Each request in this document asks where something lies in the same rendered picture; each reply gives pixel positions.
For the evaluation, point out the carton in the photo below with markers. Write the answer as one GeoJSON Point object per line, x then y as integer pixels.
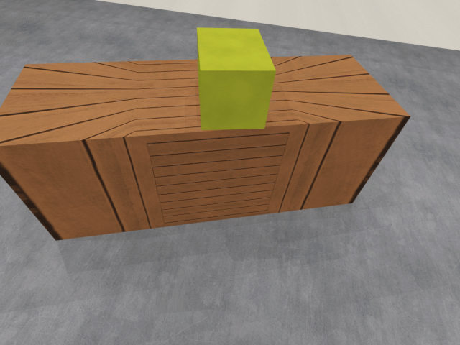
{"type": "Point", "coordinates": [235, 78]}

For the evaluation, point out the pedestal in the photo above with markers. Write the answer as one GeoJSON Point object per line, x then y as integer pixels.
{"type": "Point", "coordinates": [109, 147]}

